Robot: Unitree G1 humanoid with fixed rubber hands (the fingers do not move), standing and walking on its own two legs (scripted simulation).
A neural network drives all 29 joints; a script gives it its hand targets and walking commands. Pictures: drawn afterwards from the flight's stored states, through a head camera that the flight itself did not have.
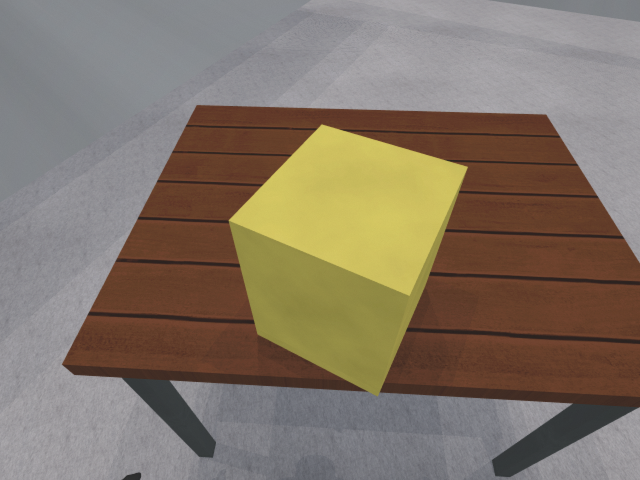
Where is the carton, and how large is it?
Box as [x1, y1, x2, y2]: [229, 125, 467, 395]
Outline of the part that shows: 321,125 230,218 229,223 257,333 377,395 426,282 467,167 325,125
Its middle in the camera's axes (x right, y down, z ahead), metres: +0.04 +0.02 +0.53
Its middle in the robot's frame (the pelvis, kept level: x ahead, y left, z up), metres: +0.39 -0.01 +0.06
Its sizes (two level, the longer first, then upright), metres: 0.210 0.200 0.250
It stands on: a table, 0.69 m high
